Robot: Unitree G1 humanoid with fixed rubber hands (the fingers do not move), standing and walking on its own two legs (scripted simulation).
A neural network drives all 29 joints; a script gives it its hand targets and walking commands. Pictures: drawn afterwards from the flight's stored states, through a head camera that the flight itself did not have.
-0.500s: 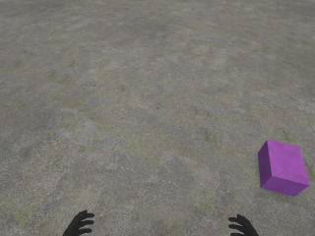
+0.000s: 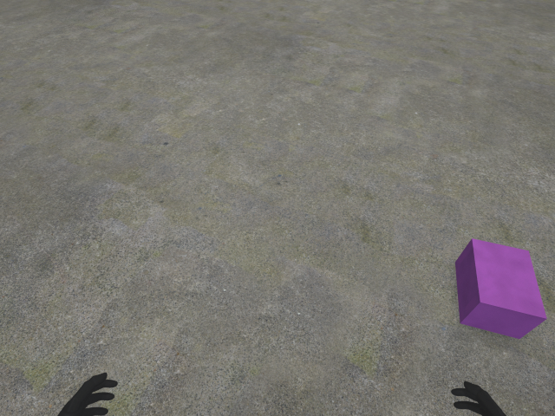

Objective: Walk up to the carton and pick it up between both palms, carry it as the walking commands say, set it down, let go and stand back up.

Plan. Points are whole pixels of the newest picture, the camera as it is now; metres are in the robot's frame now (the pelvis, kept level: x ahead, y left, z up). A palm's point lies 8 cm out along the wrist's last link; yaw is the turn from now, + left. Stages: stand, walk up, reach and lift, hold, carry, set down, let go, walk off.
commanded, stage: stand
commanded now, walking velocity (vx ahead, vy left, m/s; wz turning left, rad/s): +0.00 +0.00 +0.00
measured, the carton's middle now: (494, 286) +0.75 -0.83 -0.67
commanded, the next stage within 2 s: walk up in 1.30 s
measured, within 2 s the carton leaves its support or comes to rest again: neither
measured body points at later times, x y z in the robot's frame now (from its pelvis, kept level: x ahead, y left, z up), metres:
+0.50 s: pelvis +0.00 +0.00 +0.02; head +0.00 +0.00 +0.47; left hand +0.14 +0.31 -0.08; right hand +0.14 -0.31 -0.08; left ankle +0.01 +0.12 -0.72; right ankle +0.01 -0.12 -0.72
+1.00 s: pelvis +0.00 +0.00 +0.03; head +0.00 +0.00 +0.48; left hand +0.11 +0.32 -0.08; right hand +0.11 -0.31 -0.08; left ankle +0.01 +0.12 -0.72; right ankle +0.01 -0.12 -0.72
